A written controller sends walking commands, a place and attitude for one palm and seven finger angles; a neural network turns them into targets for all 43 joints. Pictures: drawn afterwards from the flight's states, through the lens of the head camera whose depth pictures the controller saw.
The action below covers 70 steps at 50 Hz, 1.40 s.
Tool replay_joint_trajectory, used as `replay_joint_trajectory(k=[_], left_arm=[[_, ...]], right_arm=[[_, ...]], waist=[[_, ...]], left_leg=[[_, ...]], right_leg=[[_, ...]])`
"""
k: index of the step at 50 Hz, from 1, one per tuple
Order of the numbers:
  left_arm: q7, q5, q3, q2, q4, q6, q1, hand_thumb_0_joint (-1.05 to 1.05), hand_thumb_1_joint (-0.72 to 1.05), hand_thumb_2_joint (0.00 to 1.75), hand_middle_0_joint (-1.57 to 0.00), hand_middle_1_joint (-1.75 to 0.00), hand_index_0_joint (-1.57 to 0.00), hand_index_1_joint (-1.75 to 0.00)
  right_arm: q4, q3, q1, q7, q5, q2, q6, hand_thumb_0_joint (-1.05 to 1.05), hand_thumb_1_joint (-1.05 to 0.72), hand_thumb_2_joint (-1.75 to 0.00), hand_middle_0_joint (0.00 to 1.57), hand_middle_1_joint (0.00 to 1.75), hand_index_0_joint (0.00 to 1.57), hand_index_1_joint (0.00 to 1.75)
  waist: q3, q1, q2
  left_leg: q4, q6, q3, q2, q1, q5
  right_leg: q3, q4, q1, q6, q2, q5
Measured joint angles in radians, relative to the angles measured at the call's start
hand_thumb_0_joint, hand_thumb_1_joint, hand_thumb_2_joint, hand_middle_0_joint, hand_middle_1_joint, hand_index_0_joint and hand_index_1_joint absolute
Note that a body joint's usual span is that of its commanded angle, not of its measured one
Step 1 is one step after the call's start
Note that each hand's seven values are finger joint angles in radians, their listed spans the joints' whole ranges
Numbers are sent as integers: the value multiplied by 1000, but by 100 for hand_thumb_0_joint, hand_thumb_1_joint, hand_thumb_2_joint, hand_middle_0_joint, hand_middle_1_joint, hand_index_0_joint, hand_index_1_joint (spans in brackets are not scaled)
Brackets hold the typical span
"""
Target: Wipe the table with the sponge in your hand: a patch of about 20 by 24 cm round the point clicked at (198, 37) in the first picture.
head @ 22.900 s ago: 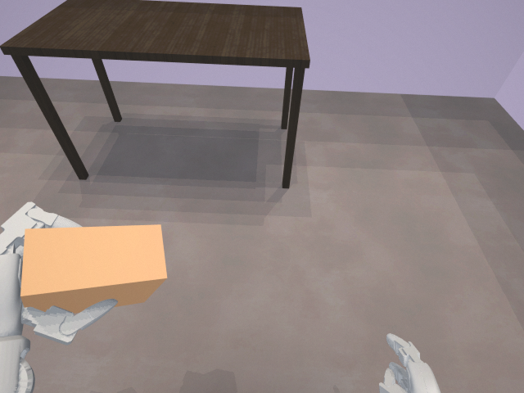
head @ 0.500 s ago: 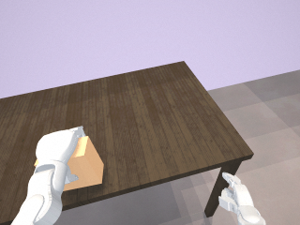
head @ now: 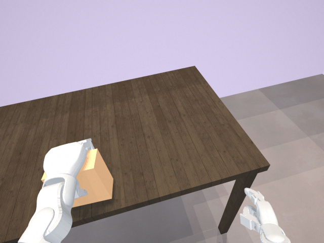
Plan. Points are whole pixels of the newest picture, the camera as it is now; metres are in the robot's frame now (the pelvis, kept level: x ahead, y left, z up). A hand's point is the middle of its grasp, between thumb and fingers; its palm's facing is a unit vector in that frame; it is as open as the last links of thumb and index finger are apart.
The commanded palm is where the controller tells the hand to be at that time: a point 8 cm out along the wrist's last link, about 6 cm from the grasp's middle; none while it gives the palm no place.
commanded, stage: move the sponge above the wiping area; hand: left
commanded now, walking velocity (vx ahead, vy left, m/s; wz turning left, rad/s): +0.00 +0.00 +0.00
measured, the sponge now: (85, 184) +0.24 +0.26 +0.01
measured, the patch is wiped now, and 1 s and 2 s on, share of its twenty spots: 0.00 0.00 0.05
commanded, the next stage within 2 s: lower the sponge onto the table in 0.72 s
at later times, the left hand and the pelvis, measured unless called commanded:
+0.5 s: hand (74, 169) +0.25 +0.27 +0.06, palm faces -0.03 -0.12 -0.99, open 10.6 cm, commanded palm +0.22 +0.27 +0.14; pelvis +0.01 +0.01 +0.00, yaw +0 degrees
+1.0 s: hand (79, 166) +0.25 +0.26 +0.07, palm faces +0.00 -0.11 -0.99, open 10.6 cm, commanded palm +0.22 +0.26 +0.14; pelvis +0.00 +0.01 +0.00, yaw +0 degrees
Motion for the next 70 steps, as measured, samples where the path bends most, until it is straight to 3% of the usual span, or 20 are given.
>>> replay_joint_trajectory(k=[6,16,30,44,59,70], left_arm=[[21,7,-1,-4,59,-9,-45,0,-55,103,-67,-130,-70,-129],[16,-8,27,-3,16,31,-15,0,-55,103,-67,-130,-70,-129],[10,-2,10,5,-27,-8,17,0,-55,103,-67,-130,-70,-129],[-1,7,-35,-20,-35,65,-18,0,-55,103,-67,-130,-70,-129],[-3,3,-25,-9,9,63,-42,0,-55,103,-67,-130,-71,-128],[11,6,-5,-17,17,21,-4,0,-55,103,-67,-130,-71,-128]], right_arm=[[11,4,-2,-6,2,14,-5,1,-90,-90,20,30,20,30],[1,7,0,11,4,13,12,1,-90,-90,20,30,20,30],[-5,0,-2,5,-2,12,2,1,-90,-90,19,30,20,30],[-5,14,-20,22,6,16,29,1,-90,-90,20,30,19,30],[1,18,-20,14,9,14,26,1,-90,-90,20,30,20,30],[-3,5,-4,16,3,9,20,1,-90,-90,20,30,20,30]], waist=[[-1,-4,-8],[-11,-17,-4],[-7,5,-7],[-10,-5,0],[-4,-4,1],[-12,-10,-6]], left_leg=[[-3,-1,1,1,-6,2],[-4,3,7,-3,-2,-6],[2,9,0,-8,-1,-10],[-16,11,0,-14,8,5],[-14,1,-6,-3,12,5],[-4,-3,0,4,0,-5]], right_leg=[[2,-2,-7,-1,1,2],[9,-1,-6,4,-2,-5],[2,-8,4,10,-8,-4],[4,-13,8,12,-13,3],[-1,-17,14,1,-1,5],[6,-7,-1,-3,5,-2]])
